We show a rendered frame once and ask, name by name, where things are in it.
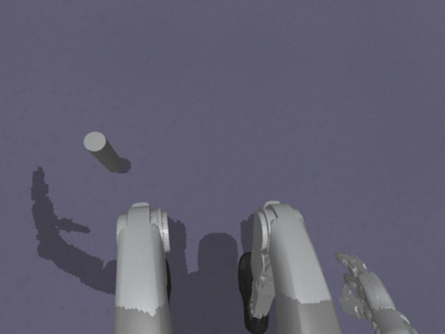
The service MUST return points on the right robot foot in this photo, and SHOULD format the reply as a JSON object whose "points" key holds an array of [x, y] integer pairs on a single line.
{"points": [[253, 324]]}

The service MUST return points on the right robot arm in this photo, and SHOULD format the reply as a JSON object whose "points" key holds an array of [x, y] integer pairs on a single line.
{"points": [[390, 321]]}

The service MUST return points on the can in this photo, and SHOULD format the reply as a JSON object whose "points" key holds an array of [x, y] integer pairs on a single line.
{"points": [[98, 145]]}

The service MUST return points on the right robot hand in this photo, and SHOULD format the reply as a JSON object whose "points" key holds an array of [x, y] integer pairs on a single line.
{"points": [[373, 295]]}

